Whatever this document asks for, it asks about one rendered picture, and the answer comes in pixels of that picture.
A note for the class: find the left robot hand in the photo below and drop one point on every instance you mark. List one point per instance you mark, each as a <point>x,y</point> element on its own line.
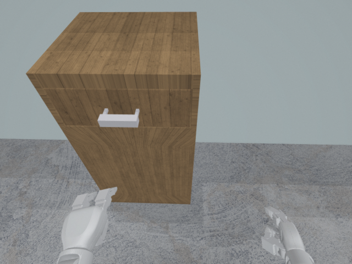
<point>86,226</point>

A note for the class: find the right robot forearm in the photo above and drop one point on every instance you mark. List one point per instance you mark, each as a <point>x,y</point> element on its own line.
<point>297,256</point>

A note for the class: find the cabinet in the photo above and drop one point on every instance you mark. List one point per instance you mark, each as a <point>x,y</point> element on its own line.
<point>129,50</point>

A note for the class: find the drawer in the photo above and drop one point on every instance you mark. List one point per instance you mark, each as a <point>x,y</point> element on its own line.
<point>158,107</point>

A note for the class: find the right robot hand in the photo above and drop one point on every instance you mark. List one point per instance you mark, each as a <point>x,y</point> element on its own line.
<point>279,241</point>

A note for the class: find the left robot forearm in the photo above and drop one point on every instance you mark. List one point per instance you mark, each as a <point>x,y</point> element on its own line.
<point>75,255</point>

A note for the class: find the handle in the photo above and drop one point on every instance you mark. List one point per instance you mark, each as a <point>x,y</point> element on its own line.
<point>119,120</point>

